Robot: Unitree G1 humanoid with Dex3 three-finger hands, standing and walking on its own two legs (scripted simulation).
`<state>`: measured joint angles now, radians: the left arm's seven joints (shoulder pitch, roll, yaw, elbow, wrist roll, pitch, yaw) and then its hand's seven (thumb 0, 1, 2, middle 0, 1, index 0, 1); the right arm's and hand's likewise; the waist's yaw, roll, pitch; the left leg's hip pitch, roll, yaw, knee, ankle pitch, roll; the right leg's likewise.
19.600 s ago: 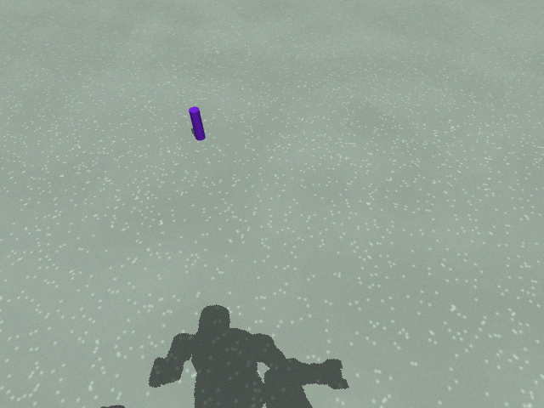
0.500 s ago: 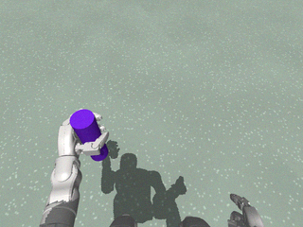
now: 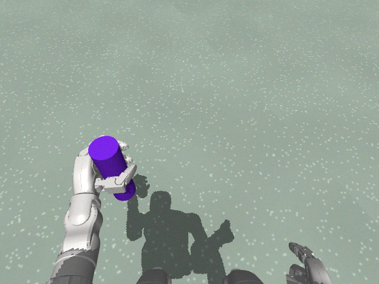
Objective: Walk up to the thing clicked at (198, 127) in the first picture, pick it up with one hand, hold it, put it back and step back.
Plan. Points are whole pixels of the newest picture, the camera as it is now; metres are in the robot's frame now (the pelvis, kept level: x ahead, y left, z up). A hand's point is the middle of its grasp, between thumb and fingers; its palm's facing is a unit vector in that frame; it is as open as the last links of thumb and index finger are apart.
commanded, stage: hold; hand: left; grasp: from the side
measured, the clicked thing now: (115, 172) +0.33 +0.18 +0.02
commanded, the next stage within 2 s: crouch in 0.58 s
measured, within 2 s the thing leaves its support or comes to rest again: neither
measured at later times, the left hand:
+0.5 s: hand (118, 164) +0.33 +0.17 +0.04, palm faces +0.10 -0.99 -0.03, open 7.4 cm
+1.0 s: hand (124, 176) +0.33 +0.17 -0.01, palm faces +0.13 -0.99 -0.01, open 7.4 cm
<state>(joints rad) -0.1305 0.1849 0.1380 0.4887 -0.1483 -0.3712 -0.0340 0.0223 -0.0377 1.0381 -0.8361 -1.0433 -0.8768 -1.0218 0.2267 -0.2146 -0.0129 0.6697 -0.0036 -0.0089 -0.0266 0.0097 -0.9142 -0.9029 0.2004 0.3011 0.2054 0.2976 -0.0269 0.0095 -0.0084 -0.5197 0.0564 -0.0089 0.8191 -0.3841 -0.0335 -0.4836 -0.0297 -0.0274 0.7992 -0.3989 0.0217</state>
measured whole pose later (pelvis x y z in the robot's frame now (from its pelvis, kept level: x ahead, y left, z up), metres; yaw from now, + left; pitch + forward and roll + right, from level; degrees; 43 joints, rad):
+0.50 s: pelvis +0.00 +0.00 +0.00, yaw +0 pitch +5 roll -1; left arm -0.16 0.19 0.13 0.51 -0.15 -0.36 -0.03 0.02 -0.04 1.04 -0.83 -1.05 -0.87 -1.02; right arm 0.23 -0.22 -0.01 0.68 0.00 -0.02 -0.03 0.01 -0.91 -0.90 0.20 0.30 0.21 0.30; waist -0.03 0.02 -0.01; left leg -0.52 0.06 -0.01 0.82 -0.38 -0.03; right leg -0.48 -0.03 -0.03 0.80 -0.40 0.02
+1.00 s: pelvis -0.01 +0.00 -0.02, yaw +0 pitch +9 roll -1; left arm -0.24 0.17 0.17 0.68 -0.13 -0.47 -0.02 0.02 -0.03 1.03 -0.83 -1.04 -0.87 -1.02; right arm 0.19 -0.22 -0.02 0.67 -0.02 -0.03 0.00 0.01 -0.88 -0.90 0.20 0.30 0.21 0.30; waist -0.04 -0.01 -0.02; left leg -0.69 0.05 -0.02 0.92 -0.40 -0.03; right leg -0.65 -0.03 -0.03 0.91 -0.42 0.02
